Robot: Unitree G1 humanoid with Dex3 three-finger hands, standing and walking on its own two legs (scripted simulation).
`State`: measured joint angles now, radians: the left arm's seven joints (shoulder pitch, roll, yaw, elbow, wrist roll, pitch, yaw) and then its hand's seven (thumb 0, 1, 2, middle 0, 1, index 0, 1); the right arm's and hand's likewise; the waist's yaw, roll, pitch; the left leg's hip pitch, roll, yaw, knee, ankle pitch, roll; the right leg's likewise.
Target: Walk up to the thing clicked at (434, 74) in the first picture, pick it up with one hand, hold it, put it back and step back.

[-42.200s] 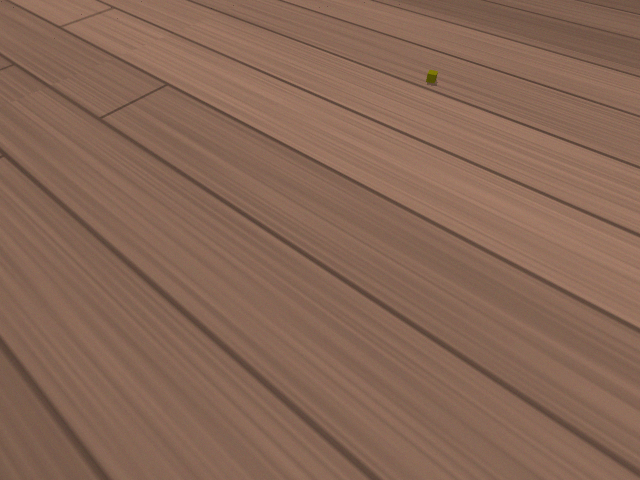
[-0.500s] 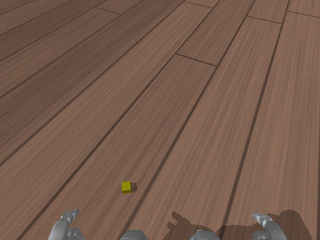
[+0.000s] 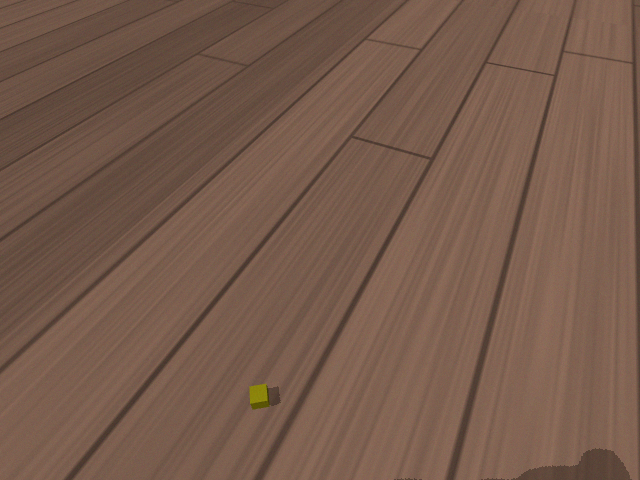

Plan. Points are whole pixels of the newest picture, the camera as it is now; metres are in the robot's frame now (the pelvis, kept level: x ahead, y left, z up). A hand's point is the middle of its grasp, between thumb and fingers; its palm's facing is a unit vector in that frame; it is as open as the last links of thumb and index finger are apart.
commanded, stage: stand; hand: left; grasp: from above
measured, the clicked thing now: (259, 396) +0.48 +0.23 -0.75
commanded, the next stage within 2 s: step back in 1.78 s
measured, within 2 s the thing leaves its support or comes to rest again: neither
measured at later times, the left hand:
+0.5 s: hand out of the picture +0.05 +0.23 -0.16, palm faces +0.01 -0.94 -0.33, open 7.4 cm
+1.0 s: hand out of the picture +0.08 +0.23 -0.15, palm faces -0.01 -0.94 -0.33, open 7.4 cm
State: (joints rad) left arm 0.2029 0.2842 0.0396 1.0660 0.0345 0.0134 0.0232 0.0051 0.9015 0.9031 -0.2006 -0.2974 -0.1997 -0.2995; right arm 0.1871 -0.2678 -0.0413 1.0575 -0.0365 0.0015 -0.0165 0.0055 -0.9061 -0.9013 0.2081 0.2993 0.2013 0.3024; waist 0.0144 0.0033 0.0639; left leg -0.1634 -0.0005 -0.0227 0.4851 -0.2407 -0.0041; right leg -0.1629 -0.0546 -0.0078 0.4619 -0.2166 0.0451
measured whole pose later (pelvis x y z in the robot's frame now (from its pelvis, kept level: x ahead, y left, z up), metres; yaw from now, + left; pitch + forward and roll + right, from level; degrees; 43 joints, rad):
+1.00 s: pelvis +0.01 -0.02 +0.01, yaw -1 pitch -4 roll +0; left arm 0.11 0.31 0.03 1.15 0.02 0.00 0.00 0.00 0.90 0.90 -0.20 -0.30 -0.20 -0.30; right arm 0.12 -0.31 -0.02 1.14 -0.02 -0.01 -0.01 0.00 -0.91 -0.90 0.21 0.30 0.20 0.30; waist 0.00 0.01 0.07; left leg -0.10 0.03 -0.01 0.35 -0.19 -0.03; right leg -0.12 -0.03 0.00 0.36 -0.18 0.02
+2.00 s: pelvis -0.01 +0.00 -0.01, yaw -2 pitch -1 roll +0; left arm 0.06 0.37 0.06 1.01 0.01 0.03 0.00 0.00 0.90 0.90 -0.20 -0.30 -0.20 -0.30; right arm 0.06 -0.39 -0.05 1.02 0.00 0.04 0.01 0.00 -0.91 -0.90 0.21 0.30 0.20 0.30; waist -0.01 0.00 0.18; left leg -0.30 -0.01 -0.02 0.69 -0.37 0.03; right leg -0.29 -0.03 0.03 0.52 -0.21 0.02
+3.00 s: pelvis -0.24 +0.03 -0.01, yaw -3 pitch -3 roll -2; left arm 0.11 0.38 0.08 0.81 0.02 0.09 0.00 0.00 0.90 0.90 -0.20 -0.30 -0.20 -0.30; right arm 0.19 -0.35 -0.03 0.88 -0.05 0.02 -0.01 0.01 -0.90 -0.90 0.21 0.30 0.20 0.30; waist -0.02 -0.04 0.17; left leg -0.25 0.00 -0.06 0.59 -0.29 0.02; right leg -0.49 0.12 0.13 1.10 -0.49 -0.01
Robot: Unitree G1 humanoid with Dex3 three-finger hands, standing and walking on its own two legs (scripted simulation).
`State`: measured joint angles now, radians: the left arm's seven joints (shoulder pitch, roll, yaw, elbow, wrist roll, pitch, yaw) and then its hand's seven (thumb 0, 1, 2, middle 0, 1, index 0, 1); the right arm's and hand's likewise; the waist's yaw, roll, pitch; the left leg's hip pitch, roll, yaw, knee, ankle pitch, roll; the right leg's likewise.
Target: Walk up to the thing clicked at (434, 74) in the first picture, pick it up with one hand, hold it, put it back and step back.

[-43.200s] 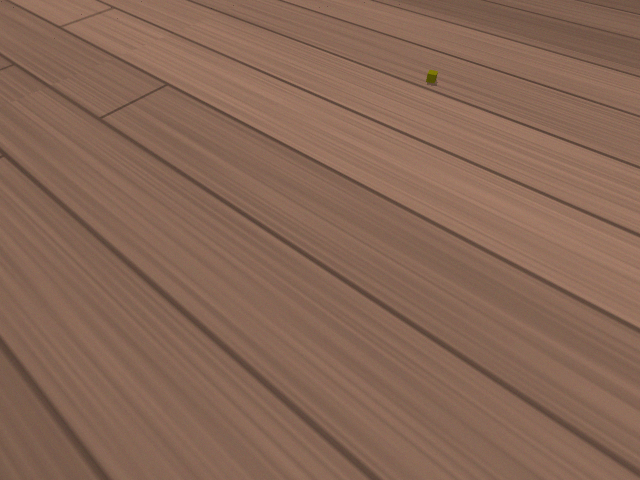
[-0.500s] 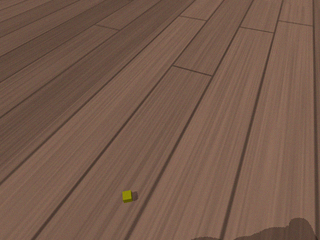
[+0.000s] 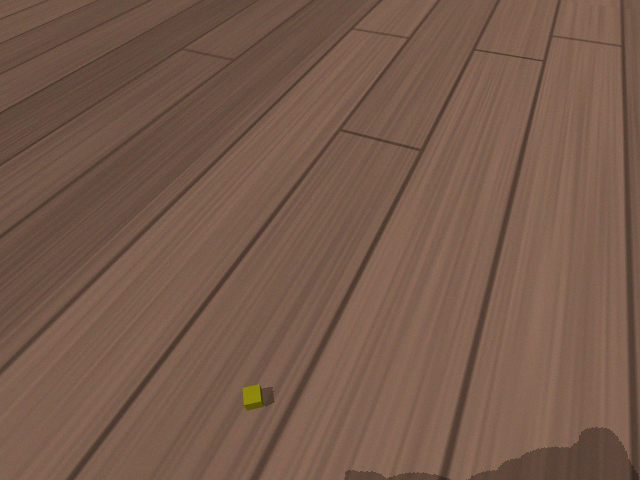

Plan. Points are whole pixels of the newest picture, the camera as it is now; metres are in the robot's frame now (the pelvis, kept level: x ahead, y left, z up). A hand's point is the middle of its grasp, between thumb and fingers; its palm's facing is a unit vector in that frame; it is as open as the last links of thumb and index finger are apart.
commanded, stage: stand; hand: left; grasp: from above
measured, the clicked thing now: (253, 397) +0.46 +0.26 -0.75
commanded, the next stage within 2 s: step back in 0.78 s
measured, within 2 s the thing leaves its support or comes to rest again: neither
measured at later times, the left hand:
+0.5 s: hand out of the picture +0.08 +0.24 -0.16, palm faces +0.00 -0.94 -0.34, open 7.4 cm
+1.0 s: hand out of the picture +0.08 +0.28 -0.17, palm faces -0.04 -0.93 -0.37, open 7.4 cm
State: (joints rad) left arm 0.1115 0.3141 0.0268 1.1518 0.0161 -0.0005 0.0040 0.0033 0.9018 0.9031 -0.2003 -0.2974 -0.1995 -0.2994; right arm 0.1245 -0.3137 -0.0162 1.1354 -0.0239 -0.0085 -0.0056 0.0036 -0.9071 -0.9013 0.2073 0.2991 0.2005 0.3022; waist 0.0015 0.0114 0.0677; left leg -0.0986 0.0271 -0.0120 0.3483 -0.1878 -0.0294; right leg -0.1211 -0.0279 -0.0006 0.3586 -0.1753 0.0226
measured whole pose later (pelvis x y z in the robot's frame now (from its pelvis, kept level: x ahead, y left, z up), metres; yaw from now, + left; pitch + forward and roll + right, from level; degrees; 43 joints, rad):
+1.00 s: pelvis -0.03 +0.02 -0.01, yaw -1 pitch -1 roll +0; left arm 0.06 0.37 0.06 1.01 0.01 0.03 0.00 0.00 0.90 0.90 -0.20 -0.30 -0.20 -0.30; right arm 0.06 -0.39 -0.05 1.02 0.00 0.04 0.01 0.00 -0.91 -0.90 0.21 0.30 0.20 0.30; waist -0.01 0.00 0.18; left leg -0.30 -0.01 -0.02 0.69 -0.37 0.03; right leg -0.29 -0.03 0.03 0.52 -0.21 0.02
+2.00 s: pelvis -0.26 +0.04 -0.01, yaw -2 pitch -3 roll -2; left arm 0.11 0.38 0.08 0.81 0.02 0.09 0.00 0.00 0.90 0.90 -0.20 -0.30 -0.20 -0.30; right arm 0.19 -0.35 -0.03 0.88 -0.05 0.02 -0.01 0.01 -0.90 -0.90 0.21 0.30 0.20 0.30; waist -0.02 -0.04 0.17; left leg -0.25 0.00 -0.06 0.59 -0.29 0.02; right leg -0.49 0.12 0.13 1.10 -0.49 -0.01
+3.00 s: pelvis -0.61 -0.01 -0.03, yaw -4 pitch -3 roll -2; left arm 0.19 0.38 0.07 0.92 0.03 0.02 0.01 0.00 0.90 0.90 -0.20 -0.30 -0.20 -0.30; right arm 0.07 -0.40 -0.05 0.82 -0.04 0.04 0.00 0.00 -0.90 -0.90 0.21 0.30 0.20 0.30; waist 0.02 0.04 0.17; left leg -0.42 0.08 -0.01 0.69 -0.23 0.01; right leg -0.17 0.05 0.03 0.61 -0.40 0.00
